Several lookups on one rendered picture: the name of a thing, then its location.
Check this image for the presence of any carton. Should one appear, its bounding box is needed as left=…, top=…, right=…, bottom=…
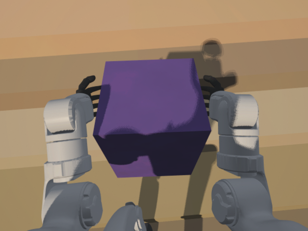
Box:
left=93, top=58, right=211, bottom=178

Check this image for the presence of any robot right hand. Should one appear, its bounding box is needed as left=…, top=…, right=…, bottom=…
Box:
left=201, top=75, right=224, bottom=116

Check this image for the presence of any robot left upper arm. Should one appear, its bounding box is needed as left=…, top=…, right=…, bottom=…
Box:
left=28, top=181, right=103, bottom=231

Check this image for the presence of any left robot thigh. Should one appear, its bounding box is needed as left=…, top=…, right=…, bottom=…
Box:
left=103, top=205, right=143, bottom=231

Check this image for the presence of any robot right forearm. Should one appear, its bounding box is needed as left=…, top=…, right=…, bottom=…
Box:
left=209, top=90, right=272, bottom=203

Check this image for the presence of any robot left forearm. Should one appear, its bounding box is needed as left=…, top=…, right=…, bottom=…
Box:
left=41, top=93, right=94, bottom=222

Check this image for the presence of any robot left hand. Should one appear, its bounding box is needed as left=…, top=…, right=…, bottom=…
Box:
left=76, top=76, right=101, bottom=117

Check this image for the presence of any robot right upper arm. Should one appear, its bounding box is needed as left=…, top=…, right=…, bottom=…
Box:
left=211, top=178, right=308, bottom=231

